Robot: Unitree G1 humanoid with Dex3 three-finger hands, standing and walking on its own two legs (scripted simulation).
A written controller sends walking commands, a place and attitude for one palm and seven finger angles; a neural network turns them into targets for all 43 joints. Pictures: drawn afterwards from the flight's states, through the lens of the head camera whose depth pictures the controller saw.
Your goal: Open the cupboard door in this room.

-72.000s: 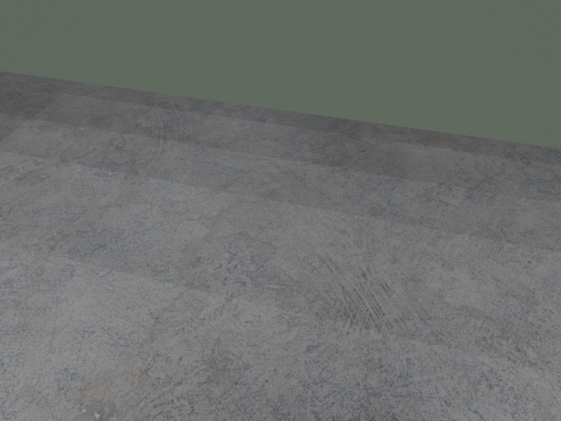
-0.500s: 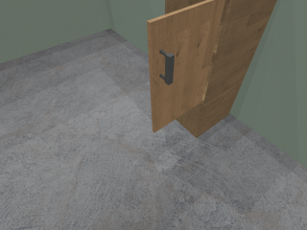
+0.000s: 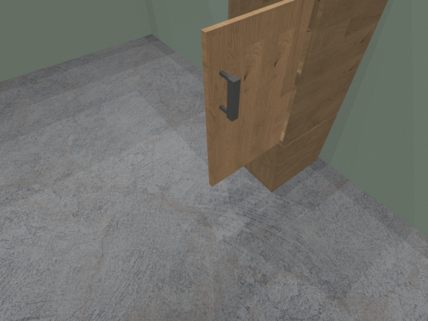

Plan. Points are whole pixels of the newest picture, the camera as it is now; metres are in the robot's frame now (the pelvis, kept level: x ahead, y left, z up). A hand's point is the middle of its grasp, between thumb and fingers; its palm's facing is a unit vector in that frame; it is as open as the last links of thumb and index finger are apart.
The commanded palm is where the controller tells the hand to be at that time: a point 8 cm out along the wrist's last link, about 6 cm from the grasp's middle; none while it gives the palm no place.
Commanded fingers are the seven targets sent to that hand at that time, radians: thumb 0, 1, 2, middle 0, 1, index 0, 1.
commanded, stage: look to check the result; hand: left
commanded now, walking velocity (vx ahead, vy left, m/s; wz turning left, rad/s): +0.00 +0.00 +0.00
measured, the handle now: (228, 95) +0.64 +0.00 +0.06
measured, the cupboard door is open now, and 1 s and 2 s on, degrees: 91 91 91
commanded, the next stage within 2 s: stand and wait in 0.32 s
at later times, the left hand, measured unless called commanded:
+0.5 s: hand out of the picture +0.06 +0.20 -0.16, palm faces +0.02 -0.96 -0.27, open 7.4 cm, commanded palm none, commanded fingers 0.00 0.90 0.90 -0.20 -0.30 -0.20 -0.30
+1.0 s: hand out of the picture +0.07 +0.22 -0.16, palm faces +0.01 -0.96 -0.29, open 7.4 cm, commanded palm none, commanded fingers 0.00 0.90 0.90 -0.20 -0.30 -0.20 -0.30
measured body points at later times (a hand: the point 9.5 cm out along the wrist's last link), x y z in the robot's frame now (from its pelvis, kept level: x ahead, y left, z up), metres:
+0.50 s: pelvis +0.01 -0.01 +0.00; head +0.03 -0.02 +0.45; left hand +0.06 +0.25 -0.14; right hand +0.05 -0.26 -0.16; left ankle +0.01 +0.12 -0.74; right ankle +0.02 -0.12 -0.74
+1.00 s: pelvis +0.02 -0.01 +0.00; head +0.04 -0.02 +0.45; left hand +0.07 +0.26 -0.14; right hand +0.07 -0.27 -0.15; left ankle +0.01 +0.12 -0.74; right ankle +0.02 -0.12 -0.74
